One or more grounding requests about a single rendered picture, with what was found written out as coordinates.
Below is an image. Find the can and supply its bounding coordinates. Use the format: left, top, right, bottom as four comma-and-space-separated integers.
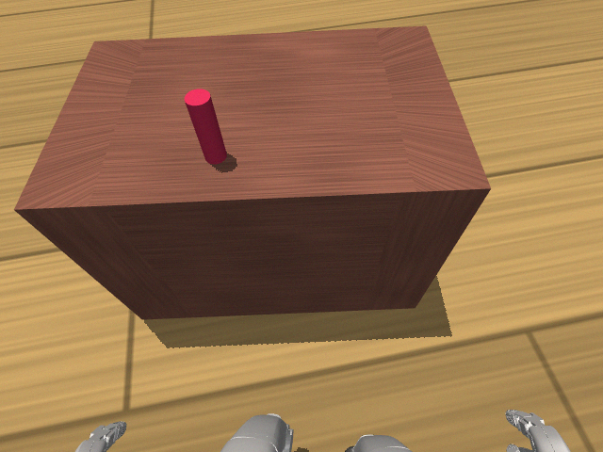
185, 89, 227, 164

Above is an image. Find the right robot hand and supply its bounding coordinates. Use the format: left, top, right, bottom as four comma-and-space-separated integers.
505, 410, 571, 452

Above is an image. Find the left robot hand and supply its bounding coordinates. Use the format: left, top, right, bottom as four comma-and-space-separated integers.
75, 421, 126, 452

